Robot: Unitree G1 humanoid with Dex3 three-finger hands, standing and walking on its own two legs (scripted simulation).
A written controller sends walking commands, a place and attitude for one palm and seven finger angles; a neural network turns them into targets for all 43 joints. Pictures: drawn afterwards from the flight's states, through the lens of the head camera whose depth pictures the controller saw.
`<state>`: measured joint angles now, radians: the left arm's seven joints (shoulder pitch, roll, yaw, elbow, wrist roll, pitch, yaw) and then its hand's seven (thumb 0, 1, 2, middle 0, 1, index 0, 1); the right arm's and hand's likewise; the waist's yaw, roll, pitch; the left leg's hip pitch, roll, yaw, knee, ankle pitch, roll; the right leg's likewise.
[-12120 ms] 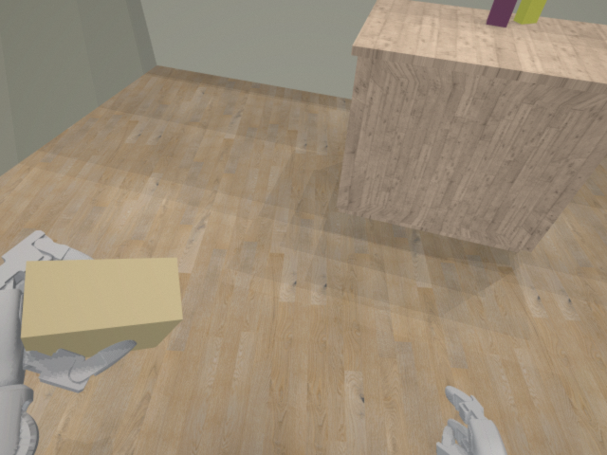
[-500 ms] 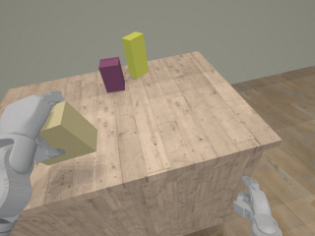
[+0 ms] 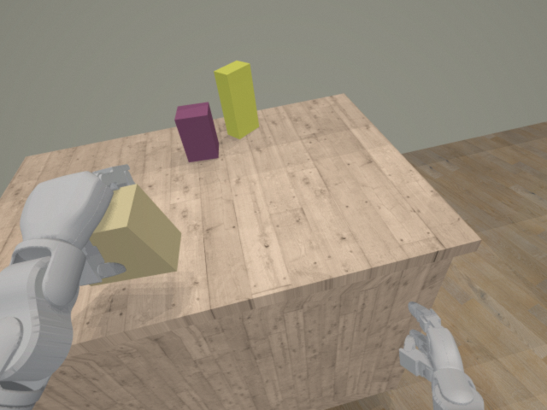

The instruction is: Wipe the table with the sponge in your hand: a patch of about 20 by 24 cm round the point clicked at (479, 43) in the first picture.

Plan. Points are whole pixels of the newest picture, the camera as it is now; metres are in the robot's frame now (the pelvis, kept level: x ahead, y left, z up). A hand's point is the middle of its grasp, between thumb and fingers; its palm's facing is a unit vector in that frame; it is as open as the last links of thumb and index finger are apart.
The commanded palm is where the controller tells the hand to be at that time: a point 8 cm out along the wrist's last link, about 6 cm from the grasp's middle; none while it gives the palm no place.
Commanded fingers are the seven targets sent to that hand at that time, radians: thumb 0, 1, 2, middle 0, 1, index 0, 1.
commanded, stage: turn the palm down, sponge in hand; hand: left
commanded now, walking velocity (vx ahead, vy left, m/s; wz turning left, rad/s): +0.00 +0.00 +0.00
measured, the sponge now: (120, 246) +0.25 +0.26 +0.16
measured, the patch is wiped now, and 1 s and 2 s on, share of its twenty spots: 0.00 0.00 0.00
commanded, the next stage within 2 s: move the sponge above the wiping area in 0.18 s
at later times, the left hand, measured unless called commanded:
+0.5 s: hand (103, 212) +0.26 +0.27 +0.21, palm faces +0.24 -0.07 -0.97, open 10.2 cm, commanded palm +0.21 +0.28 +0.29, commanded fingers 0.00 0.10 1.30 -1.20 -1.60 -1.20 -1.60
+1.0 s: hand (108, 195) +0.28 +0.27 +0.22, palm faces +0.32 -0.08 -0.95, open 10.2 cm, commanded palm +0.22 +0.27 +0.27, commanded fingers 0.00 0.10 1.30 -1.20 -1.60 -1.20 -1.60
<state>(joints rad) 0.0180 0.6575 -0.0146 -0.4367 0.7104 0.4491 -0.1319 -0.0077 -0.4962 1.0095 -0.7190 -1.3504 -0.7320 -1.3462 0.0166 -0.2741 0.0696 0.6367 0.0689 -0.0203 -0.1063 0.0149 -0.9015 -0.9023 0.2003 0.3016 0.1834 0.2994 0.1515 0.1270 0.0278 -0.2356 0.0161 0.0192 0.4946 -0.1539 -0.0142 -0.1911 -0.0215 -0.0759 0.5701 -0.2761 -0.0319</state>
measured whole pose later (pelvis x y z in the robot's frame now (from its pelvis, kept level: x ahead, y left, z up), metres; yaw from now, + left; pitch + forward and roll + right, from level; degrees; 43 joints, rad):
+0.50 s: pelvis +0.02 +0.00 +0.00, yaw +0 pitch -6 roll +1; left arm 0.02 0.67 0.01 -0.42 0.72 0.43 -0.12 -0.01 -0.50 1.01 -0.72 -1.35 -0.73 -1.34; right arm 0.04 -0.29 0.05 0.64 0.06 -0.03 -0.10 0.02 -0.90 -0.90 0.20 0.30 0.22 0.32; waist 0.15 0.12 0.02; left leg -0.22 0.02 0.02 0.49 -0.18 -0.01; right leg -0.17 -0.02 -0.07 0.55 -0.29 -0.03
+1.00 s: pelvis +0.01 +0.01 +0.01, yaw -1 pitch -6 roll +1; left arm -0.06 0.63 -0.02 -0.37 0.75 0.45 -0.06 -0.01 -0.50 1.01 -0.72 -1.34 -0.74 -1.34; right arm 0.02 -0.27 0.05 0.65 0.07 -0.01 -0.10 0.01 -0.90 -0.90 0.20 0.30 0.16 0.29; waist 0.14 0.12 0.02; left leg -0.19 0.01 0.03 0.44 -0.15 -0.01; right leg -0.15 -0.02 -0.06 0.50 -0.26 -0.02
